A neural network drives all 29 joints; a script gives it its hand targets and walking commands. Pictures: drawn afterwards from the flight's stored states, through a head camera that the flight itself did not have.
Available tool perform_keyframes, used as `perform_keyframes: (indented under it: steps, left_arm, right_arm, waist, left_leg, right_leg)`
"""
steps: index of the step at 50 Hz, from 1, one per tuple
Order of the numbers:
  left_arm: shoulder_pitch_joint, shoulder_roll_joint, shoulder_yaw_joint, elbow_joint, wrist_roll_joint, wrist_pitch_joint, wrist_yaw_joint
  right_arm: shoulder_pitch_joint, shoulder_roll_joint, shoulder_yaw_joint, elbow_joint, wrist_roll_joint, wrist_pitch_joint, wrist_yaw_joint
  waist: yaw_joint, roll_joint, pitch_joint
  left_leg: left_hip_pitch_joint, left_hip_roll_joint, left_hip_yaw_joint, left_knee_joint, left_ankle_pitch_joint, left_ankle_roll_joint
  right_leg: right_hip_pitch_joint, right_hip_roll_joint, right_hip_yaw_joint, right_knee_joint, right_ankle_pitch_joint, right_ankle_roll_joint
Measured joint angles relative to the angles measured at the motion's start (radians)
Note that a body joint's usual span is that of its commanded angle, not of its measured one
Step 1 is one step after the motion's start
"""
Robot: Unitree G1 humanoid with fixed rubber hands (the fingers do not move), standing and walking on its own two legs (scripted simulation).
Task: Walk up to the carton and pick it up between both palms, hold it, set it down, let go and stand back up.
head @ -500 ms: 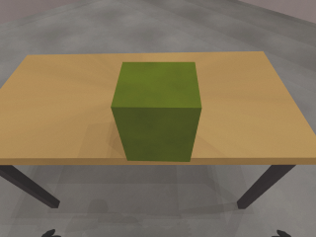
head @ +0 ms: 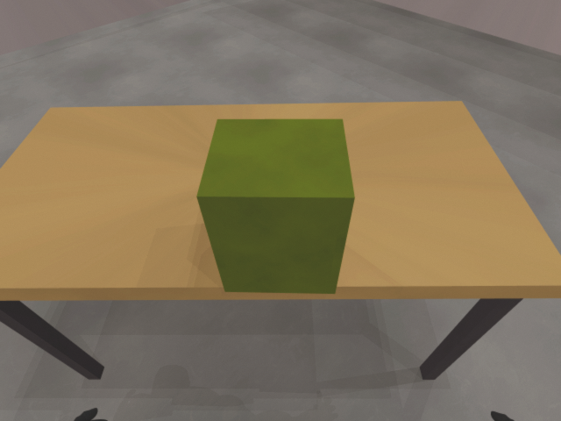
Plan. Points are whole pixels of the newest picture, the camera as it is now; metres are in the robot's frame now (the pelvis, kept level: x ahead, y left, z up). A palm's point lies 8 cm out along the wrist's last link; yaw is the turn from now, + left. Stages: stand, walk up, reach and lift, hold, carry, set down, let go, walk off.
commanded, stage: walk up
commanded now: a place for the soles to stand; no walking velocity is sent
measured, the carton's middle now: (279, 211) +0.43 +0.03 +0.05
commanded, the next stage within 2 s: reach and lift in 0.46 s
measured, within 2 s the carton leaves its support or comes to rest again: neither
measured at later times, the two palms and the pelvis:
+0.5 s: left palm out of the picture +0.09 +0.32 -0.09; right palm out of the picture +0.10 -0.31 -0.10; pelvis +0.00 +0.00 +0.00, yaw +0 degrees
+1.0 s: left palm (92, 406) +0.17 +0.28 -0.05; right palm (538, 420) +0.15 -0.31 -0.04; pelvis -0.01 +0.00 +0.01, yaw +0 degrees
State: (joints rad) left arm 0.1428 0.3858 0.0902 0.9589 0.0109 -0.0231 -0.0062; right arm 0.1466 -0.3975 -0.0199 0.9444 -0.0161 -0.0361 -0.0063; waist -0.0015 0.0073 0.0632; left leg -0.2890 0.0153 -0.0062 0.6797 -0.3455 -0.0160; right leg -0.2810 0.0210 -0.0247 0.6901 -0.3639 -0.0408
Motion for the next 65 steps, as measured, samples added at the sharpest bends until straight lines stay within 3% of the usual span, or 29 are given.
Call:
perform_keyframes:
  steps: [24, 29, 34, 39, 52, 59, 65]
  left_arm:
    - [0.0, 0.0, 0.0, 0.004, 0.0, 0.0, 0.0]
    - [-0.042, 0.0, 0.0, -0.183, 0.0, 0.281, 0.021]
    - [-0.077, -0.001, 0.0, -0.378, 0.006, 0.383, 0.022]
    - [-0.076, -0.002, 0.0, -0.459, 0.026, 0.385, 0.022]
    - [0.011, -0.04, 0.0, -0.552, 0.024, 0.367, 0.021]
    - [0.055, -0.04, 0.0, -0.59, -0.032, 0.294, 0.021]
    - [0.068, -0.04, -0.015, -0.648, -0.081, 0.276, 0.021]
  right_arm:
    - [0.0, 0.0, 0.006, 0.003, 0.0, 0.009, 0.0]
    - [-0.065, 0.021, -0.118, 0.05, -0.065, -0.113, 0.062]
    - [-0.083, 0.022, -0.127, 0.043, -0.053, -0.136, 0.073]
    - [-0.077, 0.022, -0.106, -0.008, 0.006, -0.144, 0.074]
    - [-0.031, 0.032, -0.05, -0.152, 0.062, -0.148, 0.087]
    - [0.051, 0.097, -0.043, -0.288, 0.064, -0.148, 0.08]
    - [0.104, 0.162, -0.039, -0.432, 0.063, -0.131, 0.059]
  waist:
    - [0.005, -0.003, -0.001]
    - [-0.005, -0.014, 0.053]
    - [-0.01, -0.033, 0.063]
    - [-0.023, -0.051, 0.034]
    - [0.005, -0.07, -0.027]
    - [0.015, -0.07, -0.032]
    - [0.003, -0.07, -0.032]
  left_leg:
    - [0.003, -0.002, 0.0, -0.019, 0.013, 0.0]
    - [0.002, -0.002, 0.0, 0.014, 0.002, -0.002]
    - [0.003, -0.001, 0.0, 0.017, 0.001, -0.002]
    - [0.004, -0.001, 0.0, 0.0, 0.006, -0.002]
    - [0.027, -0.002, 0.0, -0.172, 0.115, -0.005]
    - [0.034, -0.002, 0.0, -0.219, 0.15, -0.005]
    - [0.039, -0.002, 0.0, -0.231, 0.158, -0.005]
  right_leg:
    - [0.001, -0.002, 0.0, -0.015, 0.011, 0.0]
    - [0.001, -0.002, 0.0, 0.017, 0.0, 0.0]
    - [0.002, -0.002, 0.0, 0.02, -0.002, 0.0]
    - [0.002, -0.001, 0.0, 0.005, 0.004, 0.001]
    - [0.014, -0.002, 0.0, -0.145, 0.101, 0.001]
    - [0.014, -0.002, 0.0, -0.176, 0.127, 0.001]
    - [0.014, -0.002, 0.0, -0.179, 0.131, 0.001]
